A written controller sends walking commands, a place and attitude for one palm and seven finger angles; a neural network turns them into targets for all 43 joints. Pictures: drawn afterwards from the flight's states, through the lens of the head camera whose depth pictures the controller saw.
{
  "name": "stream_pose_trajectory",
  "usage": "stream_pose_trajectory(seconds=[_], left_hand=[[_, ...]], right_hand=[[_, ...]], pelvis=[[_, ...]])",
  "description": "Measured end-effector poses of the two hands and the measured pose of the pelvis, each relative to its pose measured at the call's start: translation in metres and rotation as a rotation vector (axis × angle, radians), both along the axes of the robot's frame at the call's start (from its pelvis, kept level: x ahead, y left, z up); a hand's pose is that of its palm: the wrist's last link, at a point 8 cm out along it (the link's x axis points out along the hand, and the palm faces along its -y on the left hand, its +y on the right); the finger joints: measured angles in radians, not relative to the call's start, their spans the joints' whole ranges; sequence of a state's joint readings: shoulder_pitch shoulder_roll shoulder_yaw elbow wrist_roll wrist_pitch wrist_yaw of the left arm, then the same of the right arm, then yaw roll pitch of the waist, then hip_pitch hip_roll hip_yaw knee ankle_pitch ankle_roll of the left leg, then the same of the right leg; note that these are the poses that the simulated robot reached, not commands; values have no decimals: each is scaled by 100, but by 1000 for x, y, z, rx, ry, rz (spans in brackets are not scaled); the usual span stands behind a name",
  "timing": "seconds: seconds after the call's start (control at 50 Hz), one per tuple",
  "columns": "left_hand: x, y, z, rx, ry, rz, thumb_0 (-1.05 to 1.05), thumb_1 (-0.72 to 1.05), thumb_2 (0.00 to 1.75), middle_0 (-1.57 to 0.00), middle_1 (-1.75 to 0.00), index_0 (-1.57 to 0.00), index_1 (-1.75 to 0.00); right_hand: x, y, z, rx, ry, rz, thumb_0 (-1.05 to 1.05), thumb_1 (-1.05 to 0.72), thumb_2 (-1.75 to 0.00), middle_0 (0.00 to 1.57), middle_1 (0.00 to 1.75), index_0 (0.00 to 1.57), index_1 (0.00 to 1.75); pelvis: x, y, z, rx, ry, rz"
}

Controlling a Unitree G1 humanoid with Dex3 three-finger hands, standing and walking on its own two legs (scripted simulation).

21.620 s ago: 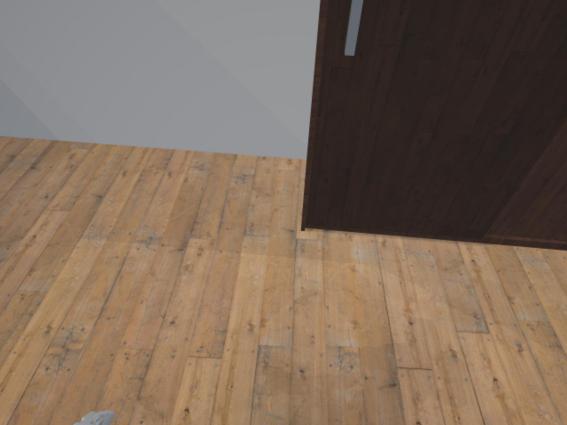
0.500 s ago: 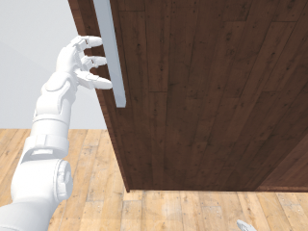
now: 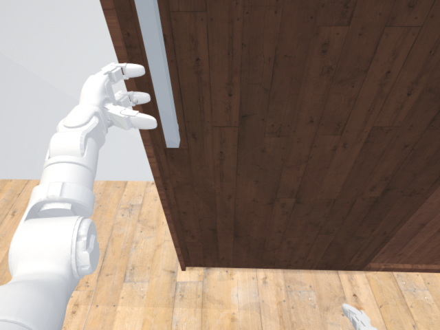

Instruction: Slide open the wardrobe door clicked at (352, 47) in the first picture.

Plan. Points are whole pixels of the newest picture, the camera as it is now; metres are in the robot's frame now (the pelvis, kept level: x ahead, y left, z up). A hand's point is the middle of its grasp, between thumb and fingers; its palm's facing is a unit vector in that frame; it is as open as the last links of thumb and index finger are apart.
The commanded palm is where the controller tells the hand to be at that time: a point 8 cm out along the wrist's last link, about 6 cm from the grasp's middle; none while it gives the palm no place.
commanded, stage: move the hooked fingers beside the handle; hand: left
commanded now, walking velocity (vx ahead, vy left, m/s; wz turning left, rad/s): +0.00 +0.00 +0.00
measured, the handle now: (162, 70) +0.51 +0.13 +0.24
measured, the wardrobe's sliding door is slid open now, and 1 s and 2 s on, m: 0.00 0.00 0.00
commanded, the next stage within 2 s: none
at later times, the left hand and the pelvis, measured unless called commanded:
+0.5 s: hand (134, 97) +0.44 +0.16 +0.23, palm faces -0.03 -1.00 +0.00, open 14.0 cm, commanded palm +0.42 +0.22 +0.22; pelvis +0.01 +0.00 +0.00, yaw -1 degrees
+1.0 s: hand (138, 101) +0.45 +0.16 +0.21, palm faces +0.01 -1.00 -0.01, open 14.0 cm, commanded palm +0.43 +0.22 +0.22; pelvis +0.01 +0.00 +0.00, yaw -1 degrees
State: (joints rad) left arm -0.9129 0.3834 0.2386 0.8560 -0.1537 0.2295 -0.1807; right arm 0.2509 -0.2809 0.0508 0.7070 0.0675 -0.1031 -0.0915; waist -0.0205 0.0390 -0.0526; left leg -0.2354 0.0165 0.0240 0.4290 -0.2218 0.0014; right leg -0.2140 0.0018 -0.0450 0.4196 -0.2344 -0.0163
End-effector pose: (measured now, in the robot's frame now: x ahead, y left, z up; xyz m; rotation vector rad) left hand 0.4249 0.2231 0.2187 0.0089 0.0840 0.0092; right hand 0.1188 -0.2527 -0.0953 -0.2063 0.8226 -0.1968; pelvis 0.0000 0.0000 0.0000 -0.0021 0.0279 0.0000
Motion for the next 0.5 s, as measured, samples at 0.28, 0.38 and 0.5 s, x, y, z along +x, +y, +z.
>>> stream_pose_trajectory(seconds=[0.28,0.38,0.5], left_hand=[[9,10,7,15,-46,31,-2,-50,30,-30,-120,-30,-120],[-2,13,-3,30,-76,5,-2,-50,30,-30,-120,-30,-120],[-8,-4,9,-15,-159,-40,-2,-50,30,-30,-120,-30,-120]], right_hand=[[-20,4,-6,29,47,-42,1,-90,-90,20,30,20,30],[-26,2,-10,22,79,-39,1,-90,-90,20,30,20,30],[-12,4,-4,5,49,-13,2,-90,-90,20,30,20,30]], pelvis=[[8,-1,0,2,2,-27],[9,3,1,0,-1,-25],[10,3,0,-1,-16,-12]])
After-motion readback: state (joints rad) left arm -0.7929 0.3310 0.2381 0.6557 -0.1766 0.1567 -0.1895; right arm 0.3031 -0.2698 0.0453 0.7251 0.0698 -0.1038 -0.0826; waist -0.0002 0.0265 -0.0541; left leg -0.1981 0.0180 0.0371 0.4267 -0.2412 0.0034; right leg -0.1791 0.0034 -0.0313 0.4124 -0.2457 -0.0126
